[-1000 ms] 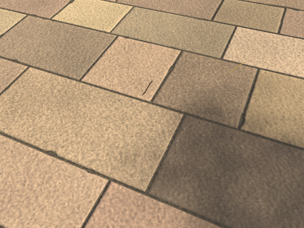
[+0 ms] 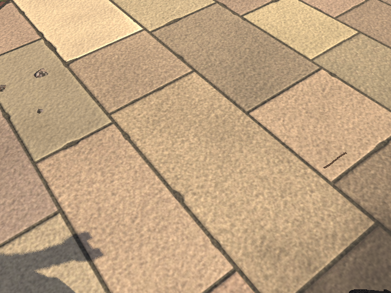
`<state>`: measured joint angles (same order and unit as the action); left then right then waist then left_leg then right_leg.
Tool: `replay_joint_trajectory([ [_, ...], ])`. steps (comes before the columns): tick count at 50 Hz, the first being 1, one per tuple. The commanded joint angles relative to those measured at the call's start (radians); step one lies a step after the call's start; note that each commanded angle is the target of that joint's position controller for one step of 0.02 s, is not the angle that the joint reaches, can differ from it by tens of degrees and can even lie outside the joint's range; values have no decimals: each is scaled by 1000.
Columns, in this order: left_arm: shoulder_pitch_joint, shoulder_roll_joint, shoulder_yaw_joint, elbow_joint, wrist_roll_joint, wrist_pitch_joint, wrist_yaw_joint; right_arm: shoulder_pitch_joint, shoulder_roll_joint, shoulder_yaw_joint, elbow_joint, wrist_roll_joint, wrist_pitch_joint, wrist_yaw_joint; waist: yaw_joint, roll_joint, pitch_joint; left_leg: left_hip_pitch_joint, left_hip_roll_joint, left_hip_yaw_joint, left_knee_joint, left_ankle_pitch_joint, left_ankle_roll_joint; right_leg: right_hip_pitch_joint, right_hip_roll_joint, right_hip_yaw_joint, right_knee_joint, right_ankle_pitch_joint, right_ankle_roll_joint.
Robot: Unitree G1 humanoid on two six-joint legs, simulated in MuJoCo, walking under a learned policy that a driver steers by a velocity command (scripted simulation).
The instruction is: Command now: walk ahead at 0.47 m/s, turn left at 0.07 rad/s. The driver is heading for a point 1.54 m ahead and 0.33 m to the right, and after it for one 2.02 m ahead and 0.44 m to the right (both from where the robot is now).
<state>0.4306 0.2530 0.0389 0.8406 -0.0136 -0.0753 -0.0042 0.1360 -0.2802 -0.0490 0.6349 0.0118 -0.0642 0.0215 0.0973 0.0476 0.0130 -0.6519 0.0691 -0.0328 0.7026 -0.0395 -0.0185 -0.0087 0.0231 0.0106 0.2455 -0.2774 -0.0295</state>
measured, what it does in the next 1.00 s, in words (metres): walks ahead: left foot, then right foot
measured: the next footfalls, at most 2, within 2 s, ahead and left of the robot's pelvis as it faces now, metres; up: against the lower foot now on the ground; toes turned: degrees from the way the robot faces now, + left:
left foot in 0.14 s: +0.26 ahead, +0.14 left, +0.00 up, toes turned +0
right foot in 0.68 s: +0.57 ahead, -0.09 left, +0.00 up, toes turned -2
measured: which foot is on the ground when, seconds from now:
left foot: up 0.00-0.12, down 0.14-0.68, up 0.70-1.00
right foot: down 0.00-0.14, up 0.16-0.66, down 0.68-1.00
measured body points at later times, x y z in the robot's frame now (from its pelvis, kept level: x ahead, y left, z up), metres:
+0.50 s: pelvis +0.28 +0.05 +0.00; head +0.30 +0.05 +0.45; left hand +0.48 +0.30 -0.09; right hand +0.31 -0.23 -0.12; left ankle +0.22 +0.14 -0.74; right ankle +0.46 -0.12 -0.69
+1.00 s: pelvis +0.56 -0.01 +0.00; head +0.58 -0.02 +0.45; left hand +0.59 +0.27 -0.12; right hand +0.73 -0.27 -0.10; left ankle +0.71 +0.17 -0.69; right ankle +0.53 -0.09 -0.74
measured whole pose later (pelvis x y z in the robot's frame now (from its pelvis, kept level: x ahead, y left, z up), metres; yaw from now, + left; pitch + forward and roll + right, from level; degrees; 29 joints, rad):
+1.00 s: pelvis +0.56 -0.01 +0.00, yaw +0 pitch +1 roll -1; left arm 0.33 0.27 0.04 0.84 0.00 -0.08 -0.02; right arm 0.13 -0.30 -0.04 0.75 0.00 -0.06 0.00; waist 0.06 0.05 0.04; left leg -0.64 0.11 -0.05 0.76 -0.05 -0.03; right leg -0.10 0.07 -0.04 0.25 -0.17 -0.07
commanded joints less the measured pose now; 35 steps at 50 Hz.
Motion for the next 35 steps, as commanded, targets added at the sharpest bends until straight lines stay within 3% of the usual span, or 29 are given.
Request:
replay_joint_trajectory([
  [1, -2, 194, 42, -41, -11, -6, 5, -169, -31, 0, -111, 11, -25, 18, 4, -146, 71, 53, -33, 37, -113, 66, 8, -66, -235, 129, -91, 271, -154],
  [3, 6, 204, 45, -28, -16, 3, 7, -184, -51, -6, -121, 14, -29, 27, -13, -150, 78, 69, -39, 30, -160, 29, 39, -8, -267, 134, -65, 336, -140],
  [5, -2, 226, 52, -23, -15, 13, 11, -126, -87, -22, -109, 10, -30, 28, -65, -161, 33, 184, -70, 52, -191, -31, 77, 41, -272, 113, 28, 587, -119],
  [6, -12, 230, 53, -23, -15, 19, 13, -15, -118, -40, -79, 5, -28, 21, -132, -153, -42, 349, -98, 78, -218, -24, 108, 27, -243, 73, 165, 762, -99],
  [7, -15, 213, 44, -33, -5, 20, 17, 145, -162, -61, -37, 4, -23, 9, -209, -138, -150, 601, -68, 53, -203, -10, 142, -80, -199, 38, 364, 760, -69],
  [8, 13, 132, 17, -70, 22, 13, 18, 312, -243, -78, -11, -17, -13, -4, -241, 35, -324, 952, 175, -255, -179, -65, 226, -359, -112, -7, 725, 391, -24],
  [9, 112, 59, -8, -71, 8, -7, 13, 324, -264, -75, 4, -14, -15, 6, -181, 275, -441, 1096, 335, -698, -339, -277, 344, -611, 31, 81, 972, -293, 9],
  [10, 20, 171, 21, -73, -19, -20, 5, 281, -166, -51, 3, -4, -14, 5, -204, 163, -315, 1013, 291, -652, -387, -365, 302, -721, -34, 128, 1055, -267, 3],
  [11, -75, 194, 27, -100, -31, -29, -1, 215, -141, -40, 2, 1, -13, 3, -191, 103, -171, 870, 254, -491, -403, -287, 270, -752, -81, 89, 1036, -170, -4],
  [12, -120, 176, 24, -105, -18, -34, 3, 157, -132, -36, 0, -7, -13, 4, -161, 13, -105, 737, 211, -396, -426, -173, 255, -717, -118, 69, 991, -88, -1],
  [13, -131, 168, 28, -107, -3, -30, 3, 120, -112, -30, -1, -16, -16, 8, -131, 7, -59, 642, 176, -326, -456, -70, 253, -683, -142, 65, 944, -36, 7],
  [14, -108, 152, 27, -101, -2, -22, 0, 100, -97, -26, 0, -24, -21, 9, -100, 29, -56, 583, 156, -286, -486, -24, 255, -631, -160, 72, 925, -2, 12],
  [17, -108, 111, 19, -102, 5, 5, 3, 94, -102, -30, 30, -8, -43, 9, -70, 28, -21, 489, 140, -196, -553, 54, 277, -614, -172, 55, 849, 44, 41],
  [20, -226, 101, 13, -142, 15, 6, 3, 126, -126, -36, 63, -9, -43, -2, -94, 1, 29, 480, 120, -125, -581, 99, 268, -670, -173, 48, 673, 202, 61],
  [23, -341, 80, 2, -170, 10, -9, -11, 167, -149, -38, 88, -2, -34, -10, -137, -5, 51, 476, 87, -57, -588, 88, 233, -613, -137, 16, 455, 373, 52],
  [27, -459, 92, 1, -214, -1, -19, -32, 252, -174, -43, 140, 8, -19, -15, -177, -9, 72, 592, 139, -69, -557, 61, 224, -619, -109, 16, 326, 394, 29],
  [31, -451, 123, 12, -230, 2, -24, -48, 266, -192, -50, 169, 10, 6, -25, -142, 16, 39, 730, 182, -82, -443, 246, 190, -568, -74, 0, 265, 236, -23],
  [32, -385, 144, 23, -215, 3, -24, -46, 251, -202, -52, 169, 8, 12, -27, -101, 31, -6, 734, 165, -65, -359, 412, 175, -462, -43, -30, 251, 208, -43],
  [33, -241, 184, 45, -174, 5, -23, -37, 241, -189, -45, 167, 4, 18, -30, -29, 18, -100, 693, 116, -26, -188, 522, 149, -258, -19, -55, 236, 227, -74],
  [34, -58, 250, 66, -138, 13, -19, -26, 247, -147, -25, 143, -16, 17, -34, 38, -55, -254, 503, 62, 10, 98, 314, 114, 58, -162, 96, 289, 289, -134],
  [35, 1, 331, 84, -119, 17, -14, -27, 387, -21, 13, 126, -14, -4, -23, -28, -322, -390, 85, -128, 24, 469, -356, 37, 415, -398, 586, 199, 67, -303],
])
Velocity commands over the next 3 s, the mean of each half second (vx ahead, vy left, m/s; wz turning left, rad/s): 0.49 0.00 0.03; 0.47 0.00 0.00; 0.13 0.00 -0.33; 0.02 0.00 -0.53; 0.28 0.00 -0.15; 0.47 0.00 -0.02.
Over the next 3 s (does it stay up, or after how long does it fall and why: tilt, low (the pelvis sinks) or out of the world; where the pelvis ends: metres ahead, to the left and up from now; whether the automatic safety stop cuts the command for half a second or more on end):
stays up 1.00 -0.19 -0.02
